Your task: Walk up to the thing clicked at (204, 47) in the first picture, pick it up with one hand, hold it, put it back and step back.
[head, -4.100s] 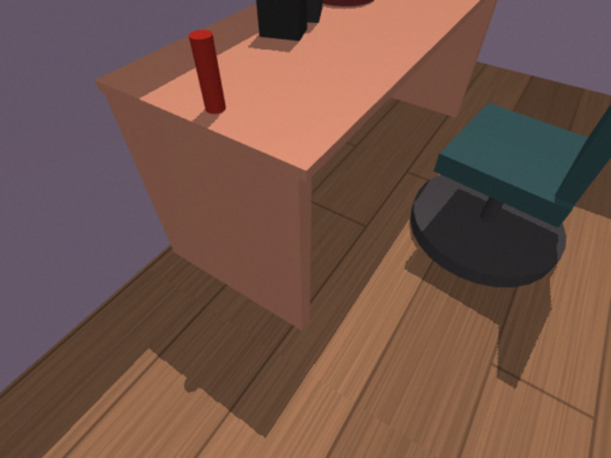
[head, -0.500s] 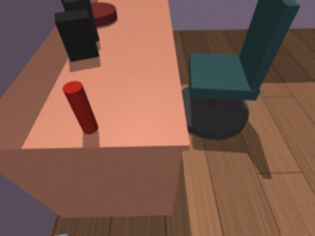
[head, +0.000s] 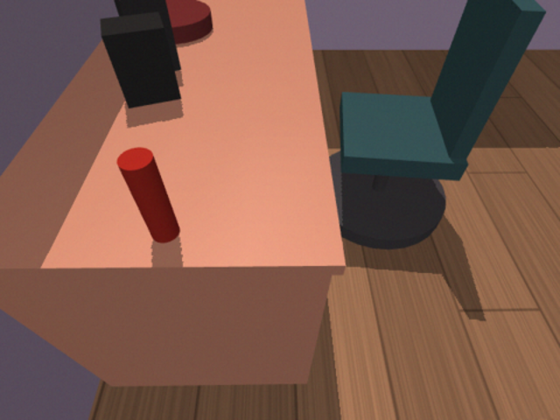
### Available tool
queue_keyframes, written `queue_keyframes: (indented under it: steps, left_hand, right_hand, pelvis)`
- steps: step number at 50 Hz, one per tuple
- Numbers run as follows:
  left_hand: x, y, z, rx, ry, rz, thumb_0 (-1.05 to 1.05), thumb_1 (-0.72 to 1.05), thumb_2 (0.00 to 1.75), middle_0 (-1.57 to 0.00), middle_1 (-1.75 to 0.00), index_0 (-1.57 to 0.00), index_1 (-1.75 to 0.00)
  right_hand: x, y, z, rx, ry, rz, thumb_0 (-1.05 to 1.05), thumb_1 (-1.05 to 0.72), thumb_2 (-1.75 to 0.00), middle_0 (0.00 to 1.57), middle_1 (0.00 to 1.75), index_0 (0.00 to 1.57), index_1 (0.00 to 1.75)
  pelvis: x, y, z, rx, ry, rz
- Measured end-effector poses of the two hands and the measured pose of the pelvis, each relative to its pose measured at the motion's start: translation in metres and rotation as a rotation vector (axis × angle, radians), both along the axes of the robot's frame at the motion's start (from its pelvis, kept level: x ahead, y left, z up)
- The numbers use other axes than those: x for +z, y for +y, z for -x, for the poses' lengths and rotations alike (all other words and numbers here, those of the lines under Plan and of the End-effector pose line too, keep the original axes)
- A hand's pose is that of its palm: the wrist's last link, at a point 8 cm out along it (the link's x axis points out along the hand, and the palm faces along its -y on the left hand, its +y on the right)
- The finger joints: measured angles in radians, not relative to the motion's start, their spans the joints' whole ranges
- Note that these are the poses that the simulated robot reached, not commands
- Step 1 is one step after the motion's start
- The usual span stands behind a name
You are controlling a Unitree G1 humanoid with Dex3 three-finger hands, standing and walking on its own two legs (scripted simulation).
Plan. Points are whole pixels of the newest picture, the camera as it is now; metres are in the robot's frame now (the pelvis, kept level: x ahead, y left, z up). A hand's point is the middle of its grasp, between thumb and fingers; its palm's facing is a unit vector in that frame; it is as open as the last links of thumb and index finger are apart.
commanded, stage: walk up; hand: left
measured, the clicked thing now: (152, 199) +0.44 +0.23 +0.06
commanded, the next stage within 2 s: stand in 0.10 s
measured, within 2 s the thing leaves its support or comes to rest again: neither
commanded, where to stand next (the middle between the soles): +0.06 +0.00 m, yaw +2 degrees
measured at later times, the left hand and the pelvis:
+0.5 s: hand out of the picture +0.08 +0.25 -0.15, palm faces +0.00 -0.94 -0.35, open 7.4 cm; pelvis +0.00 +0.00 +0.00, yaw +0 degrees
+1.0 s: hand out of the picture +0.06 +0.25 -0.15, palm faces +0.00 -0.94 -0.34, open 7.4 cm; pelvis -0.01 -0.01 +0.00, yaw +1 degrees
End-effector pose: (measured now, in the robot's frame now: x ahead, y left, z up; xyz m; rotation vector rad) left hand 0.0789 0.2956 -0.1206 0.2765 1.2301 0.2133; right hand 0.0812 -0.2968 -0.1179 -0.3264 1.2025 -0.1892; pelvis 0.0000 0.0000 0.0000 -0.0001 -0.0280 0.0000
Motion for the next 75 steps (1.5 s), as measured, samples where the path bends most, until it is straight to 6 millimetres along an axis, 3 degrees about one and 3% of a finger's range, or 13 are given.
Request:
queue_keyframes:
  steps: [14, 43, 75]
  left_hand:
    - [0.004, 0.002, 0.002, -0.013, -0.003, -0.017, 0.01, 0.90, 0.90, -0.20, -0.30, -0.20, -0.30]
    - [0.004, -0.002, 0.023, -0.009, 0.019, -0.021, 0.01, 0.90, 0.90, -0.20, -0.30, -0.20, -0.30]
    - [0.004, -0.001, 0.021, -0.012, 0.017, -0.025, 0.01, 0.90, 0.90, -0.20, -0.30, -0.20, -0.30]
  right_hand:
    - [0.000, 0.002, -0.005, 0.002, -0.001, -0.010, 0.00, -0.91, -0.90, 0.20, 0.30, 0.20, 0.29]
    - [-0.002, -0.007, 0.019, -0.004, 0.051, -0.008, 0.00, -0.91, -0.90, 0.20, 0.30, 0.20, 0.29]
    - [-0.002, -0.007, 0.014, 0.005, 0.048, -0.005, 0.00, -0.91, -0.90, 0.20, 0.30, 0.20, 0.29]
  pelvis:
    - [0.002, 0.000, 0.001, 0.003, 0.000, -0.002]
    - [0.002, -0.006, 0.007, 0.013, 0.000, 0.000]
    - [0.002, -0.006, 0.004, 0.013, 0.003, 0.000]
